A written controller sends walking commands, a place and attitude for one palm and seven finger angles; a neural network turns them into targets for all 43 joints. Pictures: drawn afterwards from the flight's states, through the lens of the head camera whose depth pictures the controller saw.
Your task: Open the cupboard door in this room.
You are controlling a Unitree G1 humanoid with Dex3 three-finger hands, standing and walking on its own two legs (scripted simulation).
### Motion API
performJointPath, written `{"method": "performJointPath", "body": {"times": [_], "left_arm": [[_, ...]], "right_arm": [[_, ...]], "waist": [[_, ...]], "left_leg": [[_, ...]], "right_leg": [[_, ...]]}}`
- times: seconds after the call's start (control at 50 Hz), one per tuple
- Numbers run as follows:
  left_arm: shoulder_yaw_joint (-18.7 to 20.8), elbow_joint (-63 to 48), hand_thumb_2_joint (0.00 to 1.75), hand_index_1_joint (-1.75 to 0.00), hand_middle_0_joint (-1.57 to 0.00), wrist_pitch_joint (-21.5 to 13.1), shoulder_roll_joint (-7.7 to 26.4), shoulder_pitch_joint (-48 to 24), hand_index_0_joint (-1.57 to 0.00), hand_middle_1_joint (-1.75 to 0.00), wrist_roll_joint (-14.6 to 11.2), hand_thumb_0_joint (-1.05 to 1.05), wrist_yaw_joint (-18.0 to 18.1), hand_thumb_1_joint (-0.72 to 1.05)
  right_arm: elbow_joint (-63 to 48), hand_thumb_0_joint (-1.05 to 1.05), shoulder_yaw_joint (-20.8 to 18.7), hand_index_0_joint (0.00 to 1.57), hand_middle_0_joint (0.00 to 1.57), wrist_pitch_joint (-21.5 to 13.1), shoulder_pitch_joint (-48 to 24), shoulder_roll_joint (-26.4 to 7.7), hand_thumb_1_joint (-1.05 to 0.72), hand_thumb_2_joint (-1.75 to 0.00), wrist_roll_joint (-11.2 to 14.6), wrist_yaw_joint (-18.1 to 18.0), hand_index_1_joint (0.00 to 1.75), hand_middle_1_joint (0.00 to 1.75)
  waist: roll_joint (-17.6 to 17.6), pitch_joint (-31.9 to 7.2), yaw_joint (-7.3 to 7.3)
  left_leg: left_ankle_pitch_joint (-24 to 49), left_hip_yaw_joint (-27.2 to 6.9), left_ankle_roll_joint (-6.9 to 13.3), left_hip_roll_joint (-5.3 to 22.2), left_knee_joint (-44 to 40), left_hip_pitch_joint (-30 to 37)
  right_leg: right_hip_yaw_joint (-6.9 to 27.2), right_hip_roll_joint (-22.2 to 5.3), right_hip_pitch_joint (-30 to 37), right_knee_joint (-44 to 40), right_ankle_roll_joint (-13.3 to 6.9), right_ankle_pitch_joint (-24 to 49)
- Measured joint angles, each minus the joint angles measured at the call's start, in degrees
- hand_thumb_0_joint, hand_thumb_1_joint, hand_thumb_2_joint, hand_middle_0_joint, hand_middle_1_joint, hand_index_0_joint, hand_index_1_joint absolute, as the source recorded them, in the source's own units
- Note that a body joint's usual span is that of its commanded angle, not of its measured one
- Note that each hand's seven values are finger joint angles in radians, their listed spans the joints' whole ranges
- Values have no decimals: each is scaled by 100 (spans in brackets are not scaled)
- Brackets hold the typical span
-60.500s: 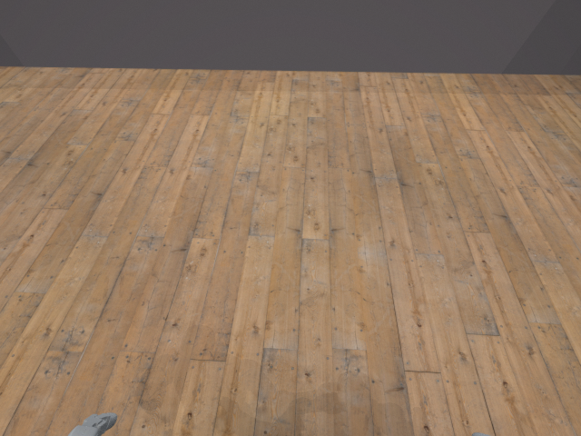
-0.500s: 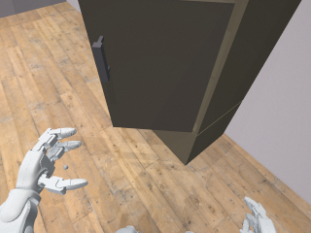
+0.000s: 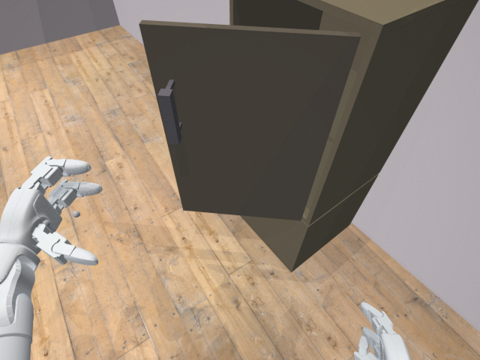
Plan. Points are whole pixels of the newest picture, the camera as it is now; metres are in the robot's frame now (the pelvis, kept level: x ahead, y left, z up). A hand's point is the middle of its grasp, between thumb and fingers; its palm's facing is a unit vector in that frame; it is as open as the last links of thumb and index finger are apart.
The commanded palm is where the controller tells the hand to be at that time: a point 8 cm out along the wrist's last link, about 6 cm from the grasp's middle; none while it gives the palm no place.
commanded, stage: raise the hand with hooked fingers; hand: left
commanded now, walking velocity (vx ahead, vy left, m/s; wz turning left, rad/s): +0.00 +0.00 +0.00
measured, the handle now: (173, 112) +0.57 +0.20 +0.09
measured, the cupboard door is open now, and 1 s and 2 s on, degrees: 47 47 47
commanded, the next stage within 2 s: move the hooked fingers beside the handle in 0.54 s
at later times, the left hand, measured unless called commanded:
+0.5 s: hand (91, 209) +0.30 +0.26 +0.11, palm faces +0.04 -1.00 -0.05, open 14.0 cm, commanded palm +0.27 +0.30 +0.11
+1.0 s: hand (103, 185) +0.35 +0.26 +0.11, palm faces +0.01 -1.00 -0.02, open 14.0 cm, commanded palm +0.32 +0.31 +0.11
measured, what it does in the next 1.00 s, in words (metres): stands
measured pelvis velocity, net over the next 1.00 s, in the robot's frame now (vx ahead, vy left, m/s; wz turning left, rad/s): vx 0.00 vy -0.02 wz -0.01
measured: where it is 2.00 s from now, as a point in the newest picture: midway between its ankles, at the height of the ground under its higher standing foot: outside the picture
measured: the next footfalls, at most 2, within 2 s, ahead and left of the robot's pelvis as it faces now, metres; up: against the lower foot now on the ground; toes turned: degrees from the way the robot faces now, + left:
none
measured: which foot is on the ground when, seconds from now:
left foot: down 0.00-1.00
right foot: down 0.00-1.00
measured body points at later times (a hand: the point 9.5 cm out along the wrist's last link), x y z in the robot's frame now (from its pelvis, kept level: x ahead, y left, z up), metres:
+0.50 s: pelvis +0.00 -0.01 +0.01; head +0.03 -0.02 +0.45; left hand +0.29 +0.31 +0.11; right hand +0.16 -0.26 -0.08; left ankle +0.00 +0.09 -0.72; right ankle +0.00 -0.11 -0.72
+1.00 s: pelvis +0.00 -0.02 +0.00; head +0.03 -0.02 +0.45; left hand +0.34 +0.31 +0.11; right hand +0.13 -0.28 -0.09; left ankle +0.00 +0.09 -0.72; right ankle +0.00 -0.11 -0.72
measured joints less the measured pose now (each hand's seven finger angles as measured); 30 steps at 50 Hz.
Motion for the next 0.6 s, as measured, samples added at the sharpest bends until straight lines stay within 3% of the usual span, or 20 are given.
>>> {"method": "performJointPath", "body": {"times": [0.14,0.3,0.4,0.6], "left_arm": [[58,552,30,-120,-30,416,255,-330,-30,-119,30,-1,-233,-50],[76,242,30,-120,-30,131,-20,-64,-30,-120,31,-1,-95,-50],[102,324,30,-120,-30,126,-9,-110,-30,-120,110,-1,13,-50],[73,507,30,-120,-30,143,5,-182,-30,-120,21,-1,-155,-50]], "right_arm": [[-7,1,-62,21,21,49,100,-132,-90,-89,52,-30,30,30],[-26,1,-162,21,20,-5,164,-171,-90,-90,5,46,30,30],[-16,1,-154,21,20,11,114,-138,-91,-90,10,29,30,30],[1,1,-103,21,21,30,-3,-93,-90,-90,26,-11,30,30]], "waist": [[33,32,-95],[-22,31,-100],[-19,44,-86],[22,3,-57]], "left_leg": [[104,44,-10,4,-203,93],[116,104,-43,35,-294,178],[134,82,-67,41,-327,205],[142,54,-107,59,-346,219]], "right_leg": [[44,14,51,-153,-14,90],[107,48,81,-183,-42,92],[86,57,104,-193,-65,87],[61,76,110,-182,-102,66]]}}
